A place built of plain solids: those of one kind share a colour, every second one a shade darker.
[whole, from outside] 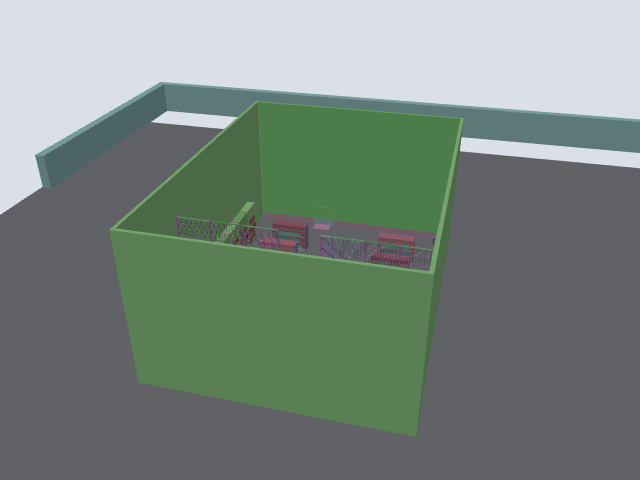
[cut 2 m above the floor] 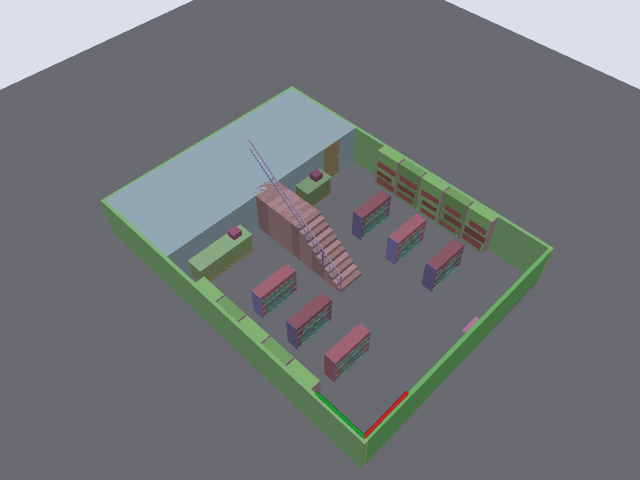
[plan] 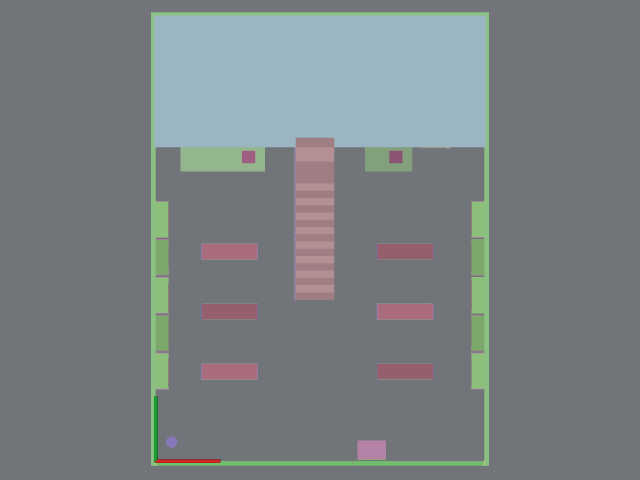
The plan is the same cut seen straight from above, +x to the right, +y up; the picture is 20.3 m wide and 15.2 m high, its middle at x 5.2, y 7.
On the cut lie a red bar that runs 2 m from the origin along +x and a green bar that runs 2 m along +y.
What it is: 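A hardware shop at street level behind a glazed front, one room two levels high, with a raised rear level reached by one straight flight, fitted out in the 1990s to 2020s; 10.4 x 14.1 m, 6.74 m high throughout; its front glazed onto the street; the raised level 4.09 m over the floor, over the rear 4.1 m, open to the hall behind a guard 1.0 m high along its edge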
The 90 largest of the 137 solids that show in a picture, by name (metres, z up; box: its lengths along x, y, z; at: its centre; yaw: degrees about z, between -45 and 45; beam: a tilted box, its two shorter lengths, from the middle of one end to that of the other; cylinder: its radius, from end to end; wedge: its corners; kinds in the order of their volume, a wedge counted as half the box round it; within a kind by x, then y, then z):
{
 "upper_1": {"box": [10.5, 4.17, 4.14], "at": [5.2, 12.03, 2.02]},
 "street_hedge_1": {"box": [39.8, 0.6, 2.25], "at": [5.2, -16.3, 1.07]},
 "street_hedge_2": {"box": [0.6, 15.85, 2.25], "at": [24.8, -8.07, 1.07]},
 "wall_1": {"box": [0.15, 14.36, 6.79], "at": [-0.07, 7.03, 3.35]},
 "wall_2": {"box": [10.7, 0.15, 6.79], "at": [5.2, 14.13, 3.35]},
 "wall_3": {"box": [0.15, 14.36, 6.79], "at": [10.47, 7.03, 3.35]},
 "stair_step_1": {"box": [1.22, 0.46, 0.23], "at": [5.04, 5.34, 0.06]},
 "stair_step_2": {"box": [1.22, 0.46, 0.41], "at": [5.04, 5.57, 0.16]},
 "stair_step_3": {"box": [1.22, 0.46, 0.6], "at": [5.04, 5.8, 0.25]},
 "stair_step_4": {"box": [1.22, 0.46, 0.79], "at": [5.04, 6.03, 0.34]},
 "stair_step_5": {"box": [1.22, 0.46, 0.97], "at": [5.04, 6.26, 0.44]},
 "stair_step_6": {"box": [1.22, 0.46, 1.16], "at": [5.04, 6.49, 0.53]},
 "stair_step_7": {"box": [1.22, 0.46, 1.35], "at": [5.04, 6.72, 0.62]},
 "stair_step_8": {"box": [1.22, 0.46, 1.53], "at": [5.04, 6.95, 0.72]},
 "stair_step_9": {"box": [1.22, 0.46, 1.72], "at": [5.04, 7.18, 0.81]},
 "stair_step_10": {"box": [1.22, 0.46, 1.9], "at": [5.04, 7.41, 0.9]},
 "stair_step_11": {"box": [1.22, 0.46, 2.09], "at": [5.04, 7.64, 1.0]},
 "stair_step_12": {"box": [1.22, 0.46, 2.28], "at": [5.04, 7.87, 1.09]},
 "stair_step_13": {"box": [1.22, 0.46, 2.46], "at": [5.04, 8.1, 1.18]},
 "stair_step_14": {"box": [1.22, 0.46, 2.65], "at": [5.04, 8.33, 1.28]},
 "stair_step_15": {"box": [1.22, 0.46, 2.84], "at": [5.04, 8.56, 1.37]},
 "stair_step_16": {"box": [1.22, 0.46, 3.02], "at": [5.04, 8.79, 1.46]},
 "stair_step_17": {"box": [1.22, 0.46, 3.21], "at": [5.04, 9.02, 1.55]},
 "stair_step_18": {"box": [1.22, 0.46, 3.4], "at": [5.04, 9.25, 1.65]},
 "stair_step_19": {"box": [1.22, 0.46, 3.58], "at": [5.04, 9.48, 1.74]},
 "stair_step_20": {"box": [1.22, 0.46, 3.77], "at": [5.04, 9.71, 1.83]},
 "stair_step_21": {"box": [1.22, 0.53, 3.96], "at": [5.04, 9.97, 1.93]},
 "window_wall_1": {"box": [6.24, 0.15, 6.79], "at": [3.12, -0.07, 3.35]},
 "window_wall_2": {"box": [1.2, 0.15, 6.79], "at": [6.84, -0.07, 3.35]},
 "window_wall_3": {"box": [2.96, 0.15, 6.79], "at": [8.92, -0.07, 3.35]},
 "shelves_body_1": {"box": [0.4, 1.16, 2.1], "at": [0.2, 2.85, 1.0]},
 "shelves_body_2": {"box": [0.4, 1.16, 2.1], "at": [0.2, 4.05, 1.0]},
 "shelves_body_3": {"box": [0.4, 1.16, 2.1], "at": [0.2, 5.25, 1.0]},
 "shelves_body_4": {"box": [0.4, 1.16, 2.1], "at": [0.2, 6.45, 1.0]},
 "shelves_body_5": {"box": [0.4, 1.16, 2.1], "at": [0.2, 7.65, 1.0]},
 "shelves_body_6": {"box": [0.4, 1.16, 2.1], "at": [10.2, 2.85, 1.0]},
 "shelves_body_7": {"box": [0.4, 1.16, 2.1], "at": [10.2, 4.05, 1.0]},
 "shelves_body_8": {"box": [0.4, 1.16, 2.1], "at": [10.2, 5.25, 1.0]},
 "shelves_body_9": {"box": [0.4, 1.16, 2.1], "at": [10.2, 6.45, 1.0]},
 "shelves_body_10": {"box": [0.4, 1.16, 2.1], "at": [10.2, 7.65, 1.0]},
 "gondola_1": {"box": [1.8, 0.5, 1.43], "at": [2.34, 2.83, 0.67]},
 "gondola_2": {"box": [1.8, 0.5, 1.43], "at": [2.34, 4.73, 0.67]},
 "gondola_3": {"box": [1.8, 0.5, 1.43], "at": [2.34, 6.63, 0.67]},
 "gondola_4": {"box": [1.8, 0.5, 1.43], "at": [7.9, 2.83, 0.67]},
 "gondola_5": {"box": [1.8, 0.5, 1.43], "at": [7.9, 4.73, 0.67]},
 "gondola_6": {"box": [1.8, 0.5, 1.43], "at": [7.9, 6.63, 0.67]},
 "counter_1": {"box": [2.64, 0.7, 1.05], "at": [2.12, 9.58, 0.47]},
 "counter_2": {"box": [1.46, 0.7, 1.05], "at": [7.37, 9.58, 0.47]},
 "shelves_goods_1": {"box": [0.41, 0.82, 0.33], "at": [10.2, 2.79, 1.26]},
 "shelves_goods_2": {"box": [0.41, 1.02, 0.36], "at": [10.2, 2.84, 0.79]},
 "shelves_goods_3": {"box": [0.41, 0.95, 0.38], "at": [10.2, 2.89, 0.32]},
 "shelves_goods_4": {"box": [0.41, 0.86, 0.31], "at": [10.2, 3.95, 0.76]},
 "shelves_goods_5": {"box": [0.41, 0.79, 0.32], "at": [10.2, 4.03, 1.25]},
 "shelves_goods_6": {"box": [0.41, 0.84, 0.27], "at": [10.2, 4.13, 0.27]},
 "shelves_goods_7": {"box": [0.41, 0.81, 0.25], "at": [10.2, 5.18, 0.25]},
 "shelves_goods_8": {"box": [0.41, 0.77, 0.25], "at": [10.2, 5.19, 0.74]},
 "shelves_goods_9": {"box": [0.41, 0.94, 0.31], "at": [10.2, 5.25, 1.25]},
 "shelves_goods_10": {"box": [0.41, 0.95, 0.33], "at": [10.2, 6.41, 1.25]},
 "shelves_goods_11": {"box": [0.41, 0.96, 0.27], "at": [10.2, 6.48, 0.74]},
 "shelves_goods_12": {"box": [0.41, 0.89, 0.33], "at": [10.2, 6.5, 0.29]},
 "shelves_goods_13": {"box": [0.41, 1.01, 0.39], "at": [10.2, 7.63, 0.32]},
 "shelves_goods_14": {"box": [0.41, 1.01, 0.34], "at": [10.2, 7.64, 1.26]},
 "shelves_goods_15": {"box": [0.41, 0.84, 0.26], "at": [10.2, 7.73, 0.74]},
 "stair_guard_rail_1": {"wedge": [[4.38, 5.11, 1.08], [4.38, 5.11, 1.13], [4.38, 9.94, 4.99], [4.38, 9.94, 5.05], [4.43, 5.11, 1.08], [4.43, 5.11, 1.13], [4.43, 9.94, 4.99], [4.43, 9.94, 5.05]]},
 "shelves_shelf_1": {"box": [0.41, 1.1, 0.18], "at": [10.19, 2.85, 0.04]},
 "shelves_shelf_2": {"box": [0.41, 1.1, 0.18], "at": [10.19, 4.05, 0.04]},
 "shelves_shelf_3": {"box": [0.41, 1.1, 0.18], "at": [10.19, 5.25, 0.04]},
 "shelves_shelf_4": {"box": [0.41, 1.1, 0.18], "at": [10.19, 6.45, 0.04]},
 "shelves_shelf_5": {"box": [0.41, 1.1, 0.18], "at": [10.19, 7.65, 0.04]},
 "stair_guard_low_1": {"wedge": [[4.39, 5.11, 0.61], [4.39, 5.11, 0.65], [4.39, 9.94, 4.53], [4.39, 9.94, 4.57], [4.42, 5.11, 0.61], [4.42, 5.11, 0.65], [4.42, 9.94, 4.53], [4.42, 9.94, 4.57]]},
 "stallriser_1": {"box": [6.24, 0.05, 0.35], "at": [3.12, -0.02, 0.12]},
 "stallriser_2": {"box": [2.96, 0.05, 0.35], "at": [8.92, -0.02, 0.12]},
 "counter_top_1": {"box": [2.68, 0.78, 0.04], "at": [2.12, 9.56, 1.02]},
 "counter_top_2": {"box": [1.5, 0.78, 0.04], "at": [7.37, 9.56, 1.02]},
 "shelves_cheek_1": {"box": [0.41, 0.032, 2.1], "at": [0.21, 2.29, 1.0]},
 "shelves_cheek_2": {"box": [0.41, 0.032, 2.1], "at": [10.19, 2.29, 1.0]},
 "shelves_cheek_3": {"box": [0.41, 0.032, 2.1], "at": [10.19, 4.68, 1.0]},
 "shelves_cheek_4": {"box": [0.41, 0.032, 2.1], "at": [10.19, 7.08, 1.0]},
 "end_1": {"box": [0.026, 0.53, 1.45], "at": [1.45, 4.73, 0.68]},
 "end_2": {"box": [0.026, 0.53, 1.45], "at": [1.45, 6.63, 0.68]},
 "end_3": {"box": [0.026, 0.53, 1.45], "at": [7.01, 2.83, 0.68]},
 "end_4": {"box": [0.026, 0.53, 1.45], "at": [7.01, 4.73, 0.68]},
 "end_5": {"box": [0.026, 0.53, 1.45], "at": [7.01, 6.63, 0.68]},
 "till_1": {"box": [0.42, 0.4, 0.28], "at": [2.94, 9.63, 1.18]},
 "till_2": {"box": [0.42, 0.4, 0.28], "at": [7.6, 9.63, 1.18]},
 "service_door_1": {"box": [0.95, 0.03, 2.1], "at": [8.88, 9.93, 1.0]},
 "front_corner_1": {"box": [0.04, 0.17, 6.64], "at": [10.4, -0.07, 3.27]},
 "plant_pot_1": {"cylinder": 0.18, "from": [0.5, 0.6, 0.0], "to": [0.5, 0.6, 0.38]},
 "door_mat_1": {"box": [0.9, 0.6, 0.07], "at": [6.84, 0.35, -0.02]},
 "street_door_kick_1": {"box": [1.2, 0.05, 0.35], "at": [6.84, -0.02, 0.12]}
}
